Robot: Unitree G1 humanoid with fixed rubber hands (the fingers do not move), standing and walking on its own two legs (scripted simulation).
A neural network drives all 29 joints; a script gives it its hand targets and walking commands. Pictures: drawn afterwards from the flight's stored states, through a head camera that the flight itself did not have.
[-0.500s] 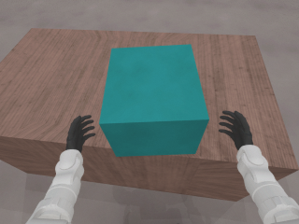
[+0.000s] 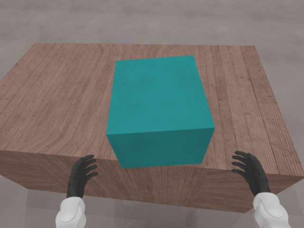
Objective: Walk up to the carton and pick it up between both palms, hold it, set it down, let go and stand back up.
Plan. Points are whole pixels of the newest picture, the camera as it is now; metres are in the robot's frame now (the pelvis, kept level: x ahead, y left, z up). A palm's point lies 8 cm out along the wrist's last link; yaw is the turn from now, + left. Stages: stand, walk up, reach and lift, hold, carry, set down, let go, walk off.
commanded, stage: set down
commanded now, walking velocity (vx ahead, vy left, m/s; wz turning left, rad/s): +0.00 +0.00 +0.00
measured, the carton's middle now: (158, 111) +0.51 +0.01 -0.04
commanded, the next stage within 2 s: let go in 0.80 s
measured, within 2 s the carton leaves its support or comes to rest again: neither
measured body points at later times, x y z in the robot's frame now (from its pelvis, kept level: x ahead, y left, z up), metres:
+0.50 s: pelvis +0.02 -0.01 +0.01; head +0.05 -0.01 +0.45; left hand +0.22 +0.23 -0.06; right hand +0.21 -0.24 -0.07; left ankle -0.01 +0.11 -0.72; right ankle +0.05 -0.11 -0.72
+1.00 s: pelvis +0.03 +0.00 +0.02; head +0.04 +0.01 +0.47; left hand +0.19 +0.24 -0.08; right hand +0.20 -0.22 -0.07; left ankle -0.01 +0.11 -0.72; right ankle +0.05 -0.11 -0.72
